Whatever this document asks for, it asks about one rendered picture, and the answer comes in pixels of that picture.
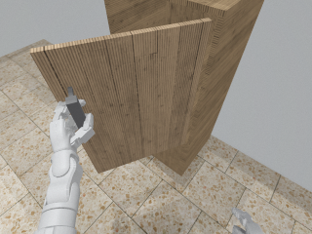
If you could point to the robot left forearm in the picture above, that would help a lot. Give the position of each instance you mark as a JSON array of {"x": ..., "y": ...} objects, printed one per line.
[{"x": 63, "y": 194}]

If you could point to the robot left hand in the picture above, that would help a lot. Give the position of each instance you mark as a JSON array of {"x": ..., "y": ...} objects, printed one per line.
[{"x": 61, "y": 131}]

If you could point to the robot right hand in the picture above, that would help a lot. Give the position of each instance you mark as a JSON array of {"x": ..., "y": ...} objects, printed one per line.
[{"x": 247, "y": 221}]

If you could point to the handle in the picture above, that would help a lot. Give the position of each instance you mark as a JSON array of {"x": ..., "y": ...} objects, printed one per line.
[{"x": 75, "y": 108}]

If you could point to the cupboard door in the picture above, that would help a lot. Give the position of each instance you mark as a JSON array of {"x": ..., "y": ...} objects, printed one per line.
[{"x": 139, "y": 85}]

